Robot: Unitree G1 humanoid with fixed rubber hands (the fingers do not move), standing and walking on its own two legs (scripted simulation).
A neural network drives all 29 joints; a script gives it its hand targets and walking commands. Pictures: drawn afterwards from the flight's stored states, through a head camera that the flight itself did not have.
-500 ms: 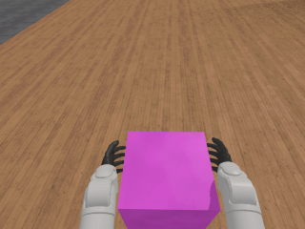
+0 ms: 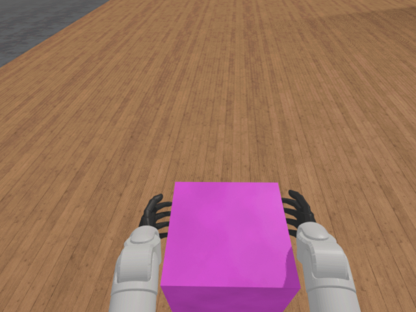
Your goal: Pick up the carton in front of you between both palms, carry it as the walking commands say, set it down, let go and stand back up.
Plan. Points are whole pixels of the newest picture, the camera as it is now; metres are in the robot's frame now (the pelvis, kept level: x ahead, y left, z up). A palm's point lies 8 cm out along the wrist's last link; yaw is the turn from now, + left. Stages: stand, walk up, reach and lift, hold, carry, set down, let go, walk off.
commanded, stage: carry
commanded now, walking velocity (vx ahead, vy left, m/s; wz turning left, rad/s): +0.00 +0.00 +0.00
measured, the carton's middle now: (225, 255) +0.28 +0.00 -0.04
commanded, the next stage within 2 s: hold in 0.02 s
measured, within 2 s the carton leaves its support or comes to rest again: neither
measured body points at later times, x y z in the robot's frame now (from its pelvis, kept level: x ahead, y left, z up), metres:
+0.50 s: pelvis -0.03 +0.03 +0.01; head -0.05 +0.06 +0.46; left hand +0.29 +0.13 +0.04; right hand +0.25 -0.17 +0.05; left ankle +0.06 +0.13 -0.73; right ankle -0.04 -0.10 -0.73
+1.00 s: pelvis -0.02 +0.06 +0.01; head -0.05 +0.09 +0.45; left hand +0.32 +0.15 +0.05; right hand +0.27 -0.15 +0.06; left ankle +0.06 +0.13 -0.73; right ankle -0.04 -0.09 -0.73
